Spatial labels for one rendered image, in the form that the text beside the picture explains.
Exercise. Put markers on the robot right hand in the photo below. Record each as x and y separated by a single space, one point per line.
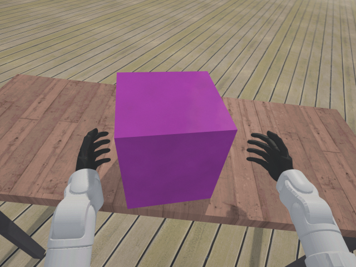
276 155

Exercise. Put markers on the robot left forearm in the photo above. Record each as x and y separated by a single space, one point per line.
73 223

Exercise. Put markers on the robot left hand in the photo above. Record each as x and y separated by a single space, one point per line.
87 154

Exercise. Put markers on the carton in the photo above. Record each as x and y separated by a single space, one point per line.
173 134

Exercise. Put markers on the robot right forearm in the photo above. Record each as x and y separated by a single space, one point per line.
312 217

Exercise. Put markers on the table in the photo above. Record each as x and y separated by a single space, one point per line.
44 120

